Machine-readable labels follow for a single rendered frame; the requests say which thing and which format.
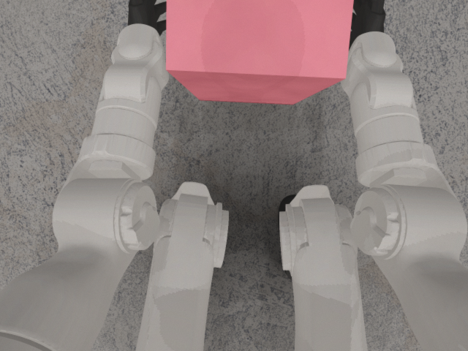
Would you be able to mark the robot left forearm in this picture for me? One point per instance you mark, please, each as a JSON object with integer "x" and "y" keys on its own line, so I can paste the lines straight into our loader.
{"x": 121, "y": 142}

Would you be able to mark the left robot hand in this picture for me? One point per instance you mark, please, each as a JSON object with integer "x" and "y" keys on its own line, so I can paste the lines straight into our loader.
{"x": 147, "y": 12}

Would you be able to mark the carton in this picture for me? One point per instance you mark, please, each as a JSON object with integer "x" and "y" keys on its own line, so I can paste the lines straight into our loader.
{"x": 257, "y": 51}

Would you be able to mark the left robot upper arm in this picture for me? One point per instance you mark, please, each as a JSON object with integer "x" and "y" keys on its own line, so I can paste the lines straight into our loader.
{"x": 61, "y": 305}

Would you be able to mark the right robot upper arm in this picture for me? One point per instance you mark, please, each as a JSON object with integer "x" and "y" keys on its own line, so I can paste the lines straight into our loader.
{"x": 415, "y": 235}

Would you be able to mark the left robot shin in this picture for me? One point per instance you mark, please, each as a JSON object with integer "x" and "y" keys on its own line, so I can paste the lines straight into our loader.
{"x": 168, "y": 209}

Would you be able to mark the robot right forearm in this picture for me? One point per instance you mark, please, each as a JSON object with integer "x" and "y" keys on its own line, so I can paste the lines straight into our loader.
{"x": 385, "y": 118}

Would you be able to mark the right robot hand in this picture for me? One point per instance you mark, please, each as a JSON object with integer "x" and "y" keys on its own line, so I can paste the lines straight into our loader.
{"x": 370, "y": 16}

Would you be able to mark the robot right foot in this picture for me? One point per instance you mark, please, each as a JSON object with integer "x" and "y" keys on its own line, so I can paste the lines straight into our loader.
{"x": 282, "y": 207}

